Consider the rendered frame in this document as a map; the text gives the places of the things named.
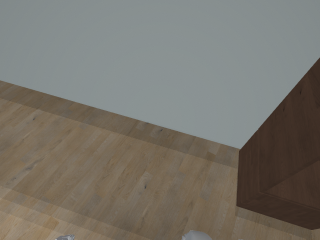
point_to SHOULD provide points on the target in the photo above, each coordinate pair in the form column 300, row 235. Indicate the right robot thigh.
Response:
column 196, row 235

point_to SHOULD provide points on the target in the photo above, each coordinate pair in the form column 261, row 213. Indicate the cupboard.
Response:
column 279, row 166

